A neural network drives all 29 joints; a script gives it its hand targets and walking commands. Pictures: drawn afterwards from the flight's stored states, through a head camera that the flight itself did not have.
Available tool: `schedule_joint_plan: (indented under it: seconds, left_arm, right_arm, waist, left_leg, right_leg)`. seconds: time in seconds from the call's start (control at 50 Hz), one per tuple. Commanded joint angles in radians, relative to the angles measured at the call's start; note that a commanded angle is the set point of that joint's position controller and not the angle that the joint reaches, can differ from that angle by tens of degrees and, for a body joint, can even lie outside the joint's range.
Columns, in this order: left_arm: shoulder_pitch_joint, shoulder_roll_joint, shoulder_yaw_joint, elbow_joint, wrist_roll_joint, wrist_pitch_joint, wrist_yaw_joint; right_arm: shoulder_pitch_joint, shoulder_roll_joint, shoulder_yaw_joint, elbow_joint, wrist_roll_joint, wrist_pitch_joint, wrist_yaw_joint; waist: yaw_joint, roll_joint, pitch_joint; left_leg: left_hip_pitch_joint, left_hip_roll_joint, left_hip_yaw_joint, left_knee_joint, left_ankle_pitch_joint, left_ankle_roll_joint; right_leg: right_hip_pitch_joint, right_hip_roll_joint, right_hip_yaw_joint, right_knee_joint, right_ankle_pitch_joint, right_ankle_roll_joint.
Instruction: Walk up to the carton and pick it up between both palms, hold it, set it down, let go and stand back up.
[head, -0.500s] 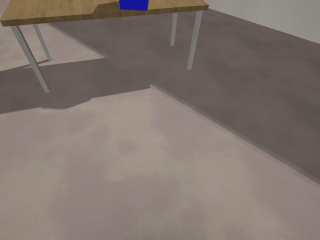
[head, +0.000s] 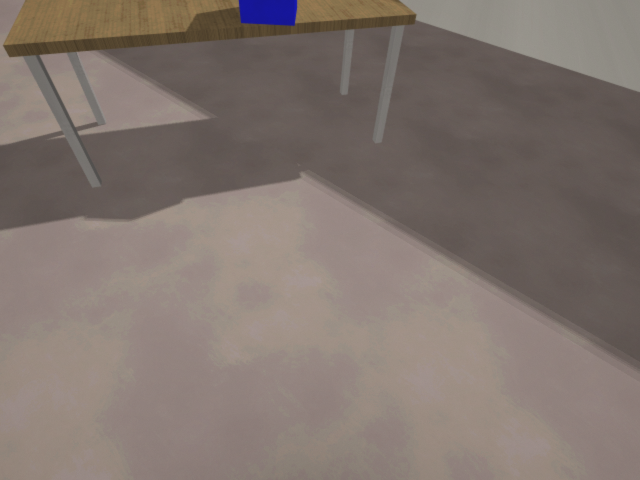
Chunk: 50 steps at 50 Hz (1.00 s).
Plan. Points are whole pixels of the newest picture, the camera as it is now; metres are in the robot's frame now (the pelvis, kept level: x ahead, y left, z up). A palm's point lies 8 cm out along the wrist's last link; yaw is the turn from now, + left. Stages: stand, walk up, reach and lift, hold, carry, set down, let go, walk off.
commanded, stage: walk up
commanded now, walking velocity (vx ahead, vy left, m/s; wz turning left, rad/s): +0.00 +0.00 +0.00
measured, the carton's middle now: out of the picture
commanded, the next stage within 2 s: none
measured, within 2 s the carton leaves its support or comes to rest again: neither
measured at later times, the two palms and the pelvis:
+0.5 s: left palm out of the picture +0.06 +0.35 -0.17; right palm out of the picture +0.14 -0.20 -0.13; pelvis +0.09 +0.07 -0.03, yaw +8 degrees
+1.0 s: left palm (151, 281) +0.47 +0.31 -0.13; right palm (436, 354) +0.35 -0.21 -0.15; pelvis +0.35 +0.05 -0.04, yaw +8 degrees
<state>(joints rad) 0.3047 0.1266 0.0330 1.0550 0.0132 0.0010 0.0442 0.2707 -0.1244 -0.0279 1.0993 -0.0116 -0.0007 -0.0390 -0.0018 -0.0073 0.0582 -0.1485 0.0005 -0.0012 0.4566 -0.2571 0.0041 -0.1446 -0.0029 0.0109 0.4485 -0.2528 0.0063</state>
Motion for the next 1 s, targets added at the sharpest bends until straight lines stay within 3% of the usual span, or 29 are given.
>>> schedule_joint_plan:
  seconds: [0.0,0.02,0.04,0.1,0.12,0.14,0.16,0.2,0.26,0.3,0.32,0.34,0.36,0.38,0.4,0.42,0.44,0.48,0.52,0.68,0.78,0.82,0.86,0.88,0.9,0.92,0.94,0.96,0.98]
  left_arm:
    - [0.065,0.068,0.010,0.007,-0.001,-0.008,0.004]
    - [0.095,0.191,0.049,-0.090,0.039,-0.032,-0.013]
    - [0.086,0.225,0.068,-0.094,0.044,-0.033,-0.021]
    - [0.169,0.188,0.056,-0.091,0.038,-0.046,-0.032]
    - [0.228,0.217,0.065,-0.073,0.035,-0.053,-0.024]
    - [0.233,0.248,0.074,-0.072,0.038,-0.055,-0.013]
    - [0.201,0.257,0.077,-0.083,0.043,-0.057,-0.003]
    - [0.141,0.253,0.072,-0.107,0.045,-0.063,-0.003]
    - [0.039,0.274,0.070,-0.130,0.054,-0.066,-0.017]
    - [-0.091,0.304,0.071,-0.167,0.055,-0.055,-0.030]
    - [-0.107,0.281,0.064,-0.175,0.064,-0.047,-0.037]
    - [-0.079,0.239,0.049,-0.183,0.070,-0.040,-0.044]
    - [-0.057,0.157,0.021,-0.224,0.058,-0.036,-0.058]
    - [-0.007,0.179,0.024,-0.267,0.039,-0.021,-0.064]
    - [0.009,0.206,0.032,-0.287,0.042,-0.008,-0.072]
    - [0.015,0.228,0.038,-0.295,0.044,-0.003,-0.076]
    - [0.020,0.256,0.049,-0.286,0.051,-0.003,-0.078]
    - [0.046,0.251,0.046,-0.281,0.051,-0.012,-0.092]
    - [0.060,0.234,0.043,-0.279,0.044,-0.013,-0.106]
    - [-0.208,0.179,0.026,-0.410,0.027,-0.032,-0.122]
    - [-0.234,0.173,0.026,-0.436,0.033,-0.041,-0.114]
    - [-0.171,0.180,0.034,-0.426,0.042,-0.048,-0.102]
    - [0.046,0.231,0.060,-0.377,0.059,-0.060,-0.078]
    - [0.206,0.303,0.082,-0.349,0.071,-0.066,-0.064]
    - [0.300,0.410,0.109,-0.364,0.070,-0.065,-0.053]
    - [0.266,0.422,0.119,-0.369,0.054,-0.052,-0.031]
    - [0.193,0.383,0.103,-0.386,0.038,-0.053,-0.021]
    - [0.162,0.338,0.080,-0.396,0.031,-0.056,-0.018]
    - [0.129,0.330,0.070,-0.399,0.041,-0.066,-0.017]
  right_arm:
    - [0.061,-0.077,-0.008,0.004,0.000,-0.007,-0.004]
    - [0.157,-0.171,-0.029,-0.047,-0.019,-0.028,0.016]
    - [0.134,-0.200,-0.043,-0.068,-0.025,-0.028,0.019]
    - [0.014,-0.167,-0.043,-0.158,-0.026,-0.034,0.029]
    - [-0.041,-0.140,-0.045,-0.197,-0.026,-0.038,0.036]
    - [-0.060,-0.123,-0.046,-0.234,-0.036,-0.040,0.041]
    - [-0.039,-0.115,-0.050,-0.250,-0.046,-0.043,0.047]
    - [0.002,-0.140,-0.065,-0.273,-0.050,-0.045,0.059]
    - [0.094,-0.143,-0.074,-0.285,-0.038,-0.041,0.079]
    - [0.297,-0.133,-0.079,-0.247,-0.026,-0.041,0.076]
    - [0.414,-0.146,-0.088,-0.215,-0.027,-0.047,0.068]
    - [0.529,-0.191,-0.102,-0.187,-0.034,-0.053,0.056]
    - [0.608,-0.288,-0.120,-0.179,-0.058,-0.058,0.041]
    - [0.450,-0.322,-0.109,-0.240,-0.056,-0.052,0.024]
    - [0.325,-0.357,-0.118,-0.274,-0.033,-0.040,0.007]
    - [0.269,-0.358,-0.107,-0.292,-0.023,-0.048,0.002]
    - [0.212,-0.331,-0.096,-0.313,-0.023,-0.057,0.003]
    - [0.156,-0.281,-0.074,-0.326,-0.028,-0.080,0.011]
    - [0.174,-0.262,-0.063,-0.301,-0.035,-0.095,0.016]
    - [0.302,-0.246,-0.053,-0.285,-0.041,-0.116,0.027]
    - [0.344,-0.278,-0.065,-0.304,-0.038,-0.098,0.035]
    - [0.327,-0.287,-0.065,-0.316,-0.034,-0.085,0.036]
    - [0.314,-0.289,-0.058,-0.336,-0.031,-0.072,0.041]
    - [0.346,-0.258,-0.044,-0.353,-0.030,-0.064,0.046]
    - [0.424,-0.172,-0.018,-0.387,-0.007,-0.060,0.049]
    - [0.397,-0.247,-0.045,-0.406,0.011,-0.043,0.041]
    - [0.301,-0.287,-0.049,-0.432,0.005,-0.041,0.042]
    - [0.214,-0.275,-0.050,-0.449,-0.002,-0.048,0.047]
    - [0.190,-0.236,-0.049,-0.467,-0.002,-0.051,0.050]
  waist:
    - [-0.001,0.011,0.045]
    - [0.020,-0.005,-0.073]
    - [0.025,-0.001,-0.001]
    - [0.080,-0.051,0.105]
    - [0.111,-0.136,0.137]
    - [0.116,-0.175,0.182]
    - [0.093,-0.128,0.208]
    - [0.054,-0.082,0.197]
    - [-0.003,-0.109,0.134]
    - [-0.126,-0.108,0.080]
    - [-0.173,-0.033,0.043]
    - [-0.211,0.132,0.009]
    - [-0.223,0.386,0.004]
    - [-0.130,0.285,0.068]
    - [-0.086,0.199,0.132]
    - [-0.056,0.147,0.160]
    - [-0.031,0.106,0.198]
    - [-0.013,0.088,0.187]
    - [-0.004,0.081,0.182]
    - [-0.048,0.079,0.165]
    - [-0.062,0.111,0.131]
    - [-0.028,0.097,0.113]
    - [0.081,-0.009,-0.020]
    - [0.141,-0.131,-0.158]
    - [0.145,-0.336,-0.316]
    - [0.155,-0.214,-0.282]
    - [0.134,-0.111,-0.205]
    - [0.131,-0.030,-0.134]
    - [0.104,-0.035,-0.080]
  left_leg:
    - [-0.050,0.064,-0.071,-0.108,0.101,0.036]
    - [-0.104,0.058,-0.191,-0.046,-0.425,0.096]
    - [-0.204,0.075,-0.237,-0.030,-0.591,0.113]
    - [-0.435,0.027,-0.166,0.102,-0.526,0.087]
    - [-0.563,-0.024,-0.041,0.283,-0.367,0.051]
    - [-0.682,0.013,0.009,0.418,-0.339,0.030]
    - [-0.710,0.068,-0.040,0.469,-0.317,0.026]
    - [-0.620,0.120,-0.056,0.447,-0.262,0.013]
    - [-0.286,0.095,0.006,0.344,-0.165,0.007]
    - [0.119,0.047,0.086,0.218,0.001,0.011]
    - [0.297,0.007,0.095,0.210,0.000,0.005]
    - [0.423,0.009,0.030,0.169,-0.092,0.017]
    - [0.362,0.192,-0.398,-0.053,-0.485,0.064]
    - [0.165,0.352,-0.787,-0.329,-0.845,0.144]
    - [0.053,0.412,-0.855,-0.421,-0.993,0.208]
    - [-0.021,0.425,-0.839,-0.425,-0.944,0.221]
    - [-0.085,0.408,-0.729,-0.375,-0.792,0.201]
    - [-0.154,0.339,-0.499,-0.336,-0.559,0.142]
    - [-0.184,0.294,-0.373,-0.331,-0.437,0.131]
    - [0.044,0.204,-0.101,-0.265,0.070,0.162]
    - [0.093,0.241,-0.059,-0.216,0.196,0.166]
    - [0.062,0.241,-0.033,-0.144,0.231,0.165]
    - [-0.051,0.185,0.024,0.204,0.328,0.139]
    - [-0.236,0.108,0.049,0.510,0.139,0.106]
    - [-0.418,-0.051,0.080,0.864,-0.328,0.049]
    - [-0.508,-0.035,-0.058,0.981,-0.301,0.030]
    - [-0.559,0.010,-0.085,1.040,-0.231,0.018]
    - [-0.546,0.037,-0.094,1.016,-0.169,0.020]
    - [-0.534,0.047,-0.105,0.986,-0.159,0.019]
  right_leg:
    - [-0.031,-0.065,0.065,-0.092,0.131,-0.033]
    - [0.021,-0.073,0.078,0.012,-0.369,-0.091]
    - [-0.053,-0.089,0.129,0.030,-0.530,-0.116]
    - [-0.008,-0.159,0.248,-0.088,-0.582,-0.169]
    - [0.096,-0.266,0.396,-0.220,-0.650,-0.229]
    - [0.144,-0.409,0.524,-0.311,-0.679,-0.276]
    - [0.142,-0.465,0.555,-0.319,-0.656,-0.313]
    - [0.087,-0.456,0.454,-0.326,-0.580,-0.303]
    - [-0.130,-0.341,0.175,-0.276,-0.461,-0.226]
    - [-0.402,-0.249,0.007,-0.142,-0.541,-0.172]
    - [-0.515,-0.178,-0.065,0.036,-0.576,-0.143]
    - [-0.610,-0.086,-0.162,0.352,-0.545,-0.109]
    - [-0.712,0.009,-0.153,0.716,-0.438,-0.079]
    - [-0.713,0.010,-0.007,0.823,-0.324,-0.065]
    - [-0.699,-0.054,0.031,0.897,-0.307,-0.049]
    - [-0.682,-0.090,0.048,0.919,-0.248,-0.042]
    - [-0.660,-0.115,0.049,0.898,-0.180,-0.027]
    - [-0.566,-0.141,0.065,0.802,-0.080,-0.014]
    - [-0.528,-0.134,0.058,0.748,0.000,-0.005]
    - [-0.566,-0.120,-0.042,0.361,0.230,0.000]
    - [-0.390,-0.086,-0.097,0.185,0.224,-0.048]
    - [-0.263,-0.066,-0.103,0.143,0.193,-0.068]
    - [0.055,-0.016,-0.104,0.127,0.118,-0.106]
    - [0.298,-0.124,0.070,0.134,-0.048,-0.158]
    - [0.491,-0.430,0.552,0.018,-0.135,-0.284]
    - [0.447,-0.499,0.761,-0.140,-0.256,-0.390]
    - [0.373,-0.477,0.692,-0.166,-0.250,-0.382]
    - [0.256,-0.454,0.534,-0.166,-0.102,-0.342]
    - [0.172,-0.428,0.415,-0.135,0.072,-0.322]
